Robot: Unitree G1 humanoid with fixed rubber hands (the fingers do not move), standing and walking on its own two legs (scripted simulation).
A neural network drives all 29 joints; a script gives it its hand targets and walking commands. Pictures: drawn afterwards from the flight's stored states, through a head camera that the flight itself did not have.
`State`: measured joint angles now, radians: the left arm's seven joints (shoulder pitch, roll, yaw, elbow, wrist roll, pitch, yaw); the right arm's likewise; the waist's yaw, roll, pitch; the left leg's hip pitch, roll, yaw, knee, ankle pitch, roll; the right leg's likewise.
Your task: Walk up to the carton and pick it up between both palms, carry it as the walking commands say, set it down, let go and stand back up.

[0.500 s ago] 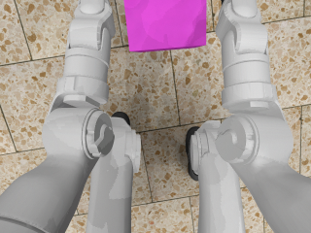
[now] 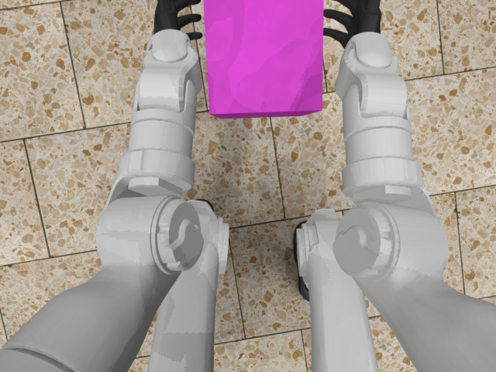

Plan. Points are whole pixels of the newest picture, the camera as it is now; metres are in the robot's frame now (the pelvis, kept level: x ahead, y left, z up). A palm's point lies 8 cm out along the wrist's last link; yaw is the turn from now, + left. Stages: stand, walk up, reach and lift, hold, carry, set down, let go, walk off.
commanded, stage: reach and lift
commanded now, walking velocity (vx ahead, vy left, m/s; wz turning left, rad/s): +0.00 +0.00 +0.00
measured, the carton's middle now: (261, 34) +0.58 +0.04 -0.20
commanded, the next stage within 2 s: none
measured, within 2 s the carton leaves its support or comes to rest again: neither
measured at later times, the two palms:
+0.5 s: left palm (157, 27) +0.51 +0.16 -0.04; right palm (385, 26) +0.53 -0.08 -0.02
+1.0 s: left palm (131, 13) +0.49 +0.15 +0.04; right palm (429, 7) +0.51 -0.07 +0.05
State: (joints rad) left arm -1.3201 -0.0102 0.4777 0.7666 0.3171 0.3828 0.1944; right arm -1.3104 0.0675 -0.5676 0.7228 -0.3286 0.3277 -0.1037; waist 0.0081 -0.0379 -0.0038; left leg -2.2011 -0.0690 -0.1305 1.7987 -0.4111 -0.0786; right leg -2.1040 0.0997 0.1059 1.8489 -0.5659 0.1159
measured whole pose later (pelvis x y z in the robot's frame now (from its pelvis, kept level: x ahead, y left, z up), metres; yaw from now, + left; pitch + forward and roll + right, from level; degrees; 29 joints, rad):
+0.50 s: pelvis +0.01 +0.00 +0.04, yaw +1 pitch +45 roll -4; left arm -1.18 -0.10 0.47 0.72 0.35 0.39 0.25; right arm -1.17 0.11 -0.58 0.70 -0.34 0.33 -0.09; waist -0.01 -0.02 -0.11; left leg -2.05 -0.08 -0.14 1.66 -0.40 -0.07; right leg -1.94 0.09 0.11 1.71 -0.56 0.12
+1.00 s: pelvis +0.02 +0.00 +0.09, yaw +2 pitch +42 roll -3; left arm -1.05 -0.15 0.50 0.70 0.40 0.39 0.24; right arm -1.06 0.16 -0.59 0.70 -0.38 0.33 -0.10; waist -0.01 -0.03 -0.18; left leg -1.84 -0.07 -0.13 1.51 -0.39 -0.06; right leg -1.74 0.08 0.12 1.55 -0.54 0.11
